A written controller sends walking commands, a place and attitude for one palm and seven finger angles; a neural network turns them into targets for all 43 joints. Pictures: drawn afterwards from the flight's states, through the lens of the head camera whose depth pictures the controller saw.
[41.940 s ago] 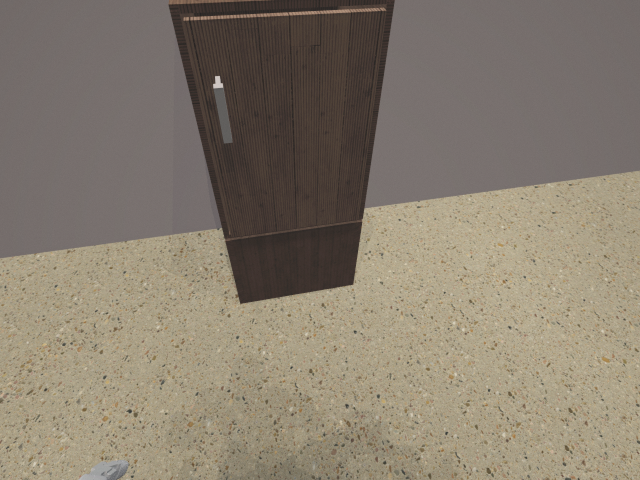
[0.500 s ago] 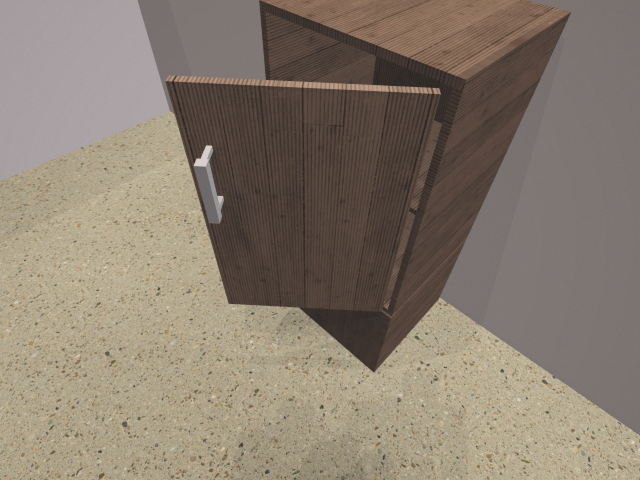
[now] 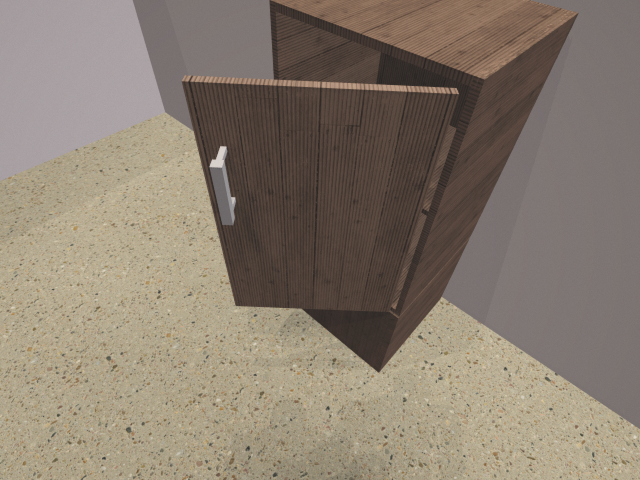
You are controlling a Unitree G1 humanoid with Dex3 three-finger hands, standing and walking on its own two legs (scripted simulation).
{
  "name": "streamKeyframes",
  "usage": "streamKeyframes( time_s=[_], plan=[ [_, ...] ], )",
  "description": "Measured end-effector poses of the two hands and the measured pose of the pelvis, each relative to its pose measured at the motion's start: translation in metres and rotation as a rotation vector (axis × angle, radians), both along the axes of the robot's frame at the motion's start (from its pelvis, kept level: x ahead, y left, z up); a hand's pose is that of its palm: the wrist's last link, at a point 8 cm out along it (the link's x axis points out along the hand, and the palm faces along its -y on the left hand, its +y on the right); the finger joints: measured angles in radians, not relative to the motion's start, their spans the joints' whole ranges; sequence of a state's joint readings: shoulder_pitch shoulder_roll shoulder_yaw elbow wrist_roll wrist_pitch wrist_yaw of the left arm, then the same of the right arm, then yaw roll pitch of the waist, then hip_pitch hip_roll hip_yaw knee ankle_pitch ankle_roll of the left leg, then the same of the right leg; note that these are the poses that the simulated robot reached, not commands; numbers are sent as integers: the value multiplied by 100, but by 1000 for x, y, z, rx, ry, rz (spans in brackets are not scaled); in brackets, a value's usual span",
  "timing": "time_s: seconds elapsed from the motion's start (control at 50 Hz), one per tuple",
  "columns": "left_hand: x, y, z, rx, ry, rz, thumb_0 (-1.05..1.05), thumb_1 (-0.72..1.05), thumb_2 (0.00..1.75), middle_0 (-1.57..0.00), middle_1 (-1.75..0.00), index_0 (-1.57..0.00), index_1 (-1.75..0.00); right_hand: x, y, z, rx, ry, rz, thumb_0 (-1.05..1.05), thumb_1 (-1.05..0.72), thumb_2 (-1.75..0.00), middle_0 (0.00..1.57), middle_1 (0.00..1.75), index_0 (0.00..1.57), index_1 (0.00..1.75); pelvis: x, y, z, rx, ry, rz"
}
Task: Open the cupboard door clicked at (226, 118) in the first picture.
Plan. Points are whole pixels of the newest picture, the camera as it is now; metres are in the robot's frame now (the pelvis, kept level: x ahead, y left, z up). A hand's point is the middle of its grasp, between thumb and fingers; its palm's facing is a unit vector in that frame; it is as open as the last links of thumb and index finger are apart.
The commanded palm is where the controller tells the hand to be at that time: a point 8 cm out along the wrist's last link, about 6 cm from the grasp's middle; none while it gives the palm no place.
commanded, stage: raise the hand with hooked fingers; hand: left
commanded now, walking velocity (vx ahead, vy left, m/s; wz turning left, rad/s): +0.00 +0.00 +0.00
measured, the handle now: (225, 186) +0.55 +0.20 +0.04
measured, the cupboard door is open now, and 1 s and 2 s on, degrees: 41 41 41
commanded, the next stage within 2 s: none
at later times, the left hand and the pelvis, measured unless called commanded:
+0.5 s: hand (181, 467) +0.15 +0.18 -0.06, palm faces +0.06 -1.00 +0.00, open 8.4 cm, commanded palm +0.13 +0.25 -0.04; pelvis -0.02 -0.02 -0.07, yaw +1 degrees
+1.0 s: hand (138, 400) +0.20 +0.23 +0.01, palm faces +0.14 -0.99 -0.07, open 11.4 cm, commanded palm +0.18 +0.27 +0.00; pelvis -0.02 -0.03 -0.06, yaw +1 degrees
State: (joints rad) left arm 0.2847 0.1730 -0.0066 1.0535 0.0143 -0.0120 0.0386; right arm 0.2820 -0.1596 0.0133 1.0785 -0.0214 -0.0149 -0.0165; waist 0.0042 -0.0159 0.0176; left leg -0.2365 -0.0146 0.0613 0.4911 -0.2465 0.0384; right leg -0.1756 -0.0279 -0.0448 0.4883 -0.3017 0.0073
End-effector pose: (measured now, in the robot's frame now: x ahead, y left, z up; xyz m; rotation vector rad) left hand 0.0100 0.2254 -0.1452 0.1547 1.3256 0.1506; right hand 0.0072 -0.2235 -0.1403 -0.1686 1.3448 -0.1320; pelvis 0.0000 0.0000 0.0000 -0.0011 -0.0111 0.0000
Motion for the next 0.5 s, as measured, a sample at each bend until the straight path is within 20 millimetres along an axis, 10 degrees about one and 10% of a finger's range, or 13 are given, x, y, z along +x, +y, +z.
streamKeyframes(
  time_s=[0.14,0.32,0.38,0.5],
  plan=[
    [14,7,6,-4,-37,47,1,91,90,-20,-30,-20,-30,6,3,3,-8,-16,-7,1,-93,-90,20,30,20,30,3,6,0,-7,10,0],
    [169,14,152,33,-1096,17,2,83,86,-21,-36,-20,-36,106,-14,31,-49,-578,40,1,-91,-90,20,30,20,30,-6,5,-16,7,82,14],
    [172,4,154,-57,-1277,-62,1,77,84,-21,-40,-21,-39,140,-23,42,-59,-698,78,1,-91,-90,20,30,20,30,-12,-4,-31,10,141,-2],
    [116,6,91,-129,-1187,-85,1,64,78,-22,-48,-22,-47,189,-40,47,-105,-833,204,1,-91,-90,20,30,20,30,-24,-21,-66,-2,210,13]
  ],
)
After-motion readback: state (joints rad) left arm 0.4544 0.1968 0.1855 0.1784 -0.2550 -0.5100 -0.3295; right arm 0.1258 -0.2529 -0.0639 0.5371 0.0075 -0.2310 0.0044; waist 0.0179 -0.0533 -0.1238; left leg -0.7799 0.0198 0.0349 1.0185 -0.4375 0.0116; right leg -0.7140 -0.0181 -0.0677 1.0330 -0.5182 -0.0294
